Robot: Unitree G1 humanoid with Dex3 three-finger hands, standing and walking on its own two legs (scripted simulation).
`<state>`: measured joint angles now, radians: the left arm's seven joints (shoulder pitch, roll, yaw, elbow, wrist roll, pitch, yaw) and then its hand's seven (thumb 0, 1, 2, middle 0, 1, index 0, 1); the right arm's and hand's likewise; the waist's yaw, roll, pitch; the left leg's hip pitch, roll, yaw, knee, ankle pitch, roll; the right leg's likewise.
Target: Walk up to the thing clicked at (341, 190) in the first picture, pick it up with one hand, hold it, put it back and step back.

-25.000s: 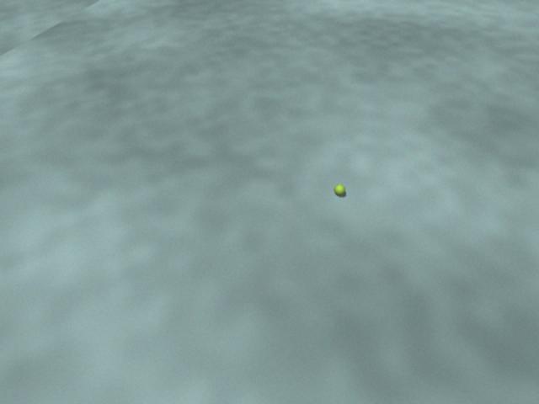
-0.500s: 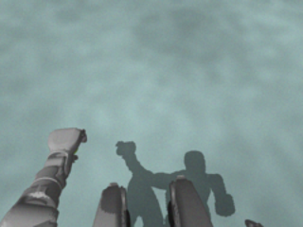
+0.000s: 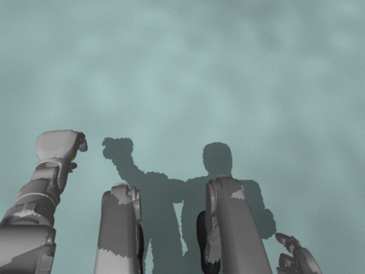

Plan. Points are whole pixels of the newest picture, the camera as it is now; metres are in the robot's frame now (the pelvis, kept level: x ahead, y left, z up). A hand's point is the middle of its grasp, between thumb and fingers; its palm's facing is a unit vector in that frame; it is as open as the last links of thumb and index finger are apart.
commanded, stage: crouch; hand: left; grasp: from above
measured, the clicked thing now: (64, 152) +0.40 +0.27 -0.20
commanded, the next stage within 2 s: lower in 0.68 s
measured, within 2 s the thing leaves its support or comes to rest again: neither
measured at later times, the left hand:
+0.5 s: hand (75, 161) +0.39 +0.26 -0.24, palm faces -0.47 -0.04 -0.88, open 6.5 cm
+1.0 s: hand (79, 163) +0.39 +0.27 -0.29, palm faces -0.49 -0.05 -0.87, open 6.8 cm
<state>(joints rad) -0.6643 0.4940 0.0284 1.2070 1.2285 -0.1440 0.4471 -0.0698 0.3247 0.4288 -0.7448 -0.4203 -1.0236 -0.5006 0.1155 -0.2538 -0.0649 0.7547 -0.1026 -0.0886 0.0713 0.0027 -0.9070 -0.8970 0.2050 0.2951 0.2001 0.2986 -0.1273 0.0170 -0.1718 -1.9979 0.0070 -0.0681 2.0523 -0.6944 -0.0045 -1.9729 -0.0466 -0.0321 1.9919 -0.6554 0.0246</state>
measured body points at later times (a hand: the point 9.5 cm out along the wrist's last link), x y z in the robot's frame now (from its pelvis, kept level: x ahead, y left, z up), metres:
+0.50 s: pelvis -0.01 +0.00 -0.07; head +0.21 +0.04 +0.32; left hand +0.41 +0.26 -0.19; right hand +0.06 -0.28 -0.19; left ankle +0.07 +0.12 -0.41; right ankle +0.09 -0.14 -0.41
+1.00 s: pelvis -0.01 +0.00 -0.10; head +0.22 +0.05 +0.28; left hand +0.41 +0.26 -0.24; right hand +0.06 -0.28 -0.22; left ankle +0.07 +0.12 -0.41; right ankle +0.09 -0.14 -0.41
